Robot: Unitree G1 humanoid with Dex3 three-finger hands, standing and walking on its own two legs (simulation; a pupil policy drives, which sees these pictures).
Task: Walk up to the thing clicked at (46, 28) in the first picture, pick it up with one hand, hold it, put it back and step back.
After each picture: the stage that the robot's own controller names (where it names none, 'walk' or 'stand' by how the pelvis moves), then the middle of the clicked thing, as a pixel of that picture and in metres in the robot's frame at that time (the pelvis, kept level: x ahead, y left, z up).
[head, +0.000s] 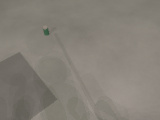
stand; (46, 30) +1.58 +0.55 -0.72
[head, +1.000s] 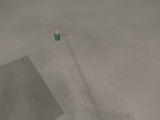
walk; (57, 35) +1.49 +0.30 -0.70
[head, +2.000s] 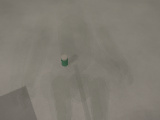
walk; (64, 60) +0.95 +0.23 -0.71
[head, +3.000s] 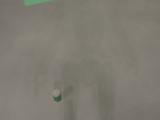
walk; (56, 95) +0.59 +0.27 -0.70
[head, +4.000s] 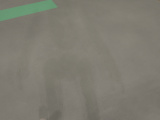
walk; out of the picture +0.41 +0.27 -0.72
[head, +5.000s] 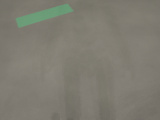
stand; out of the picture +0.35 +0.29 -0.72
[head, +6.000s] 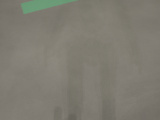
stand; out of the picture +0.32 +0.25 -0.72
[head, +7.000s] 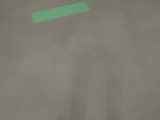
stand; out of the picture +0.30 +0.25 -0.72
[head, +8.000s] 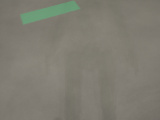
walk; out of the picture +0.29 +0.25 -0.72
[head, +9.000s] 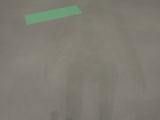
stand; out of the picture +0.39 +0.27 -0.71
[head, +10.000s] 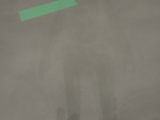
stand; out of the picture +0.35 +0.25 -0.70
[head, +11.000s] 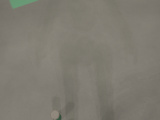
stand; (56, 116) +0.36 +0.28 -0.70
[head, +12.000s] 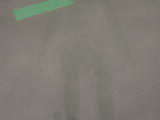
stand; out of the picture +0.31 +0.25 -0.71
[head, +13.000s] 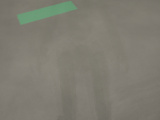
stand; out of the picture +0.30 +0.21 -0.72
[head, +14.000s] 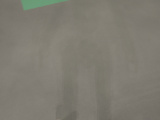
stand; out of the picture +0.33 +0.20 -0.71
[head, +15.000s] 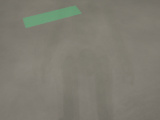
stand; out of the picture +0.32 +0.21 -0.73
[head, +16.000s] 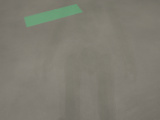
stand; out of the picture +0.31 +0.22 -0.73
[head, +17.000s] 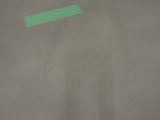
stand; out of the picture +0.31 +0.22 -0.73
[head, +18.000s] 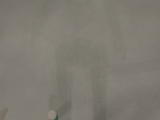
go down; (52, 116) +0.34 +0.22 -0.67
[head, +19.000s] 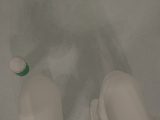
go down; (19, 66) +0.39 +0.25 -0.29
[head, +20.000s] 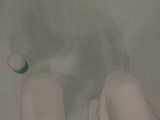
close in; (18, 64) +0.39 +0.26 -0.28
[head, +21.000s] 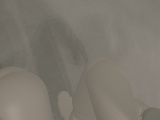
close in; out of the picture +0.38 +0.29 -0.22
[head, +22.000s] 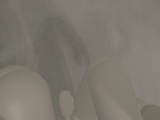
lift; out of the picture +0.37 +0.29 -0.22
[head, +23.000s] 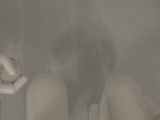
lift; (10, 73) +0.32 +0.27 -0.09
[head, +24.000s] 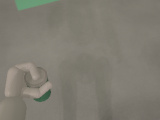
lift; (38, 85) +0.32 +0.18 +0.03
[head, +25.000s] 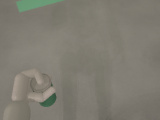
hold; (44, 90) +0.31 +0.17 -0.01
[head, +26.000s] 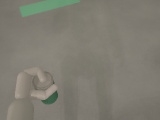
crouch; (46, 88) +0.32 +0.17 +0.00
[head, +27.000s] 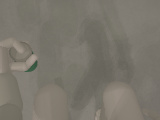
crouch; (24, 58) +0.41 +0.22 -0.10
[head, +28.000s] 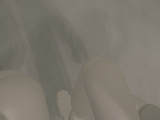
lower; out of the picture +0.39 +0.29 -0.22
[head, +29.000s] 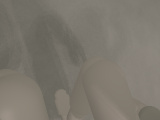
lower; out of the picture +0.39 +0.30 -0.22
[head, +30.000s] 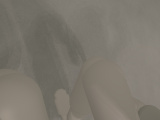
lower; out of the picture +0.38 +0.31 -0.22
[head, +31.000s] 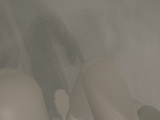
lower; out of the picture +0.38 +0.31 -0.22
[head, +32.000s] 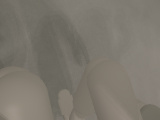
loosen; out of the picture +0.37 +0.29 -0.22
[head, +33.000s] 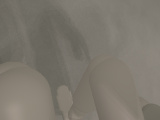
rise; out of the picture +0.37 +0.29 -0.22
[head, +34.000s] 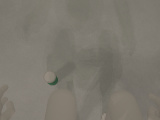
walk; (51, 78) +0.39 +0.22 -0.44
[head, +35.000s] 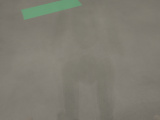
stand; out of the picture +0.33 +0.20 -0.66
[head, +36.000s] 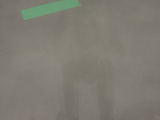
stand; out of the picture +0.33 +0.21 -0.67
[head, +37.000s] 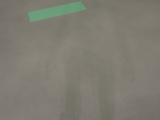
stand; out of the picture +0.34 +0.20 -0.71
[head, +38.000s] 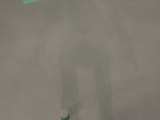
walk; (64, 115) +0.39 +0.16 -0.70
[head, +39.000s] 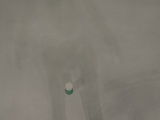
walk; (69, 88) +0.55 +0.12 -0.71
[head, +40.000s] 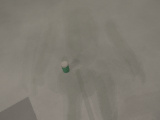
walk; (65, 67) +0.85 +0.30 -0.70
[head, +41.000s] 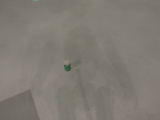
stand; (67, 65) +0.99 +0.22 -0.71
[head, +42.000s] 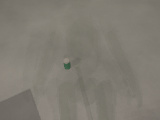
stand; (66, 63) +0.97 +0.23 -0.72
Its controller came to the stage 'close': yes
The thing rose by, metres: 0.71
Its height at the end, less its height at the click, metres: +0.00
